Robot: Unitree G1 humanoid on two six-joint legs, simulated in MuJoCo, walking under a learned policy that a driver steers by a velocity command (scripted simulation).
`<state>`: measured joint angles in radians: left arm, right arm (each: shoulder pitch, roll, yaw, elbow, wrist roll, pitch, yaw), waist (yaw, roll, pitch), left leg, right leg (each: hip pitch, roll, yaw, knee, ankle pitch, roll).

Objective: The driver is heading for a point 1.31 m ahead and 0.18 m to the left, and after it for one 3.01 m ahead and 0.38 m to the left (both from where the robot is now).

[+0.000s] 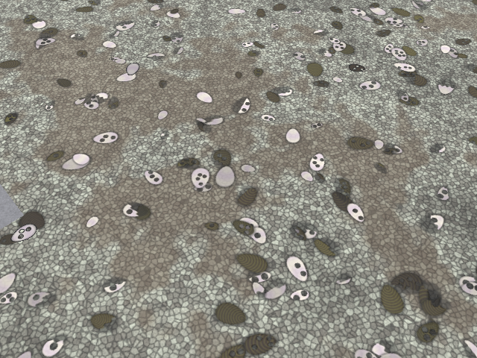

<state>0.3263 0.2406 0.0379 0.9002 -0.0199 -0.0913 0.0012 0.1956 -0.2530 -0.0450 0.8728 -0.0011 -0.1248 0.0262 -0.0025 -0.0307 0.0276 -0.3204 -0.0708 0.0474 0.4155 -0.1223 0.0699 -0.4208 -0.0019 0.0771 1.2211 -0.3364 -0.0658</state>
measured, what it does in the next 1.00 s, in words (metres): walks ahead: right foot, then left foot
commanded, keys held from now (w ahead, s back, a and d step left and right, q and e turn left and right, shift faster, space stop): w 0.54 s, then w+q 0.46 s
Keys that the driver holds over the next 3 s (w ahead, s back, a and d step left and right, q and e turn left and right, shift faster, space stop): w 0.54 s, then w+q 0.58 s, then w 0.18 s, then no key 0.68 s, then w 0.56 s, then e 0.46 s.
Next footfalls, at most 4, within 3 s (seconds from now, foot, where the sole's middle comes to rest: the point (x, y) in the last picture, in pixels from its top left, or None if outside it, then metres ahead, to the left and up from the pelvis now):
0.38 right None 0.39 -0.16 -0.77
0.94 left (216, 288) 0.68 0.09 -0.77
1.44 right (247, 197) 1.02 -0.01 -0.77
1.78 left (181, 225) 0.90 0.21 -0.77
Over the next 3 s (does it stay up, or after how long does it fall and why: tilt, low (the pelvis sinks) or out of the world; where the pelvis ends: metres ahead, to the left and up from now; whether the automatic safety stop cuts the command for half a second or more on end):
stays up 1.19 0.23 0.01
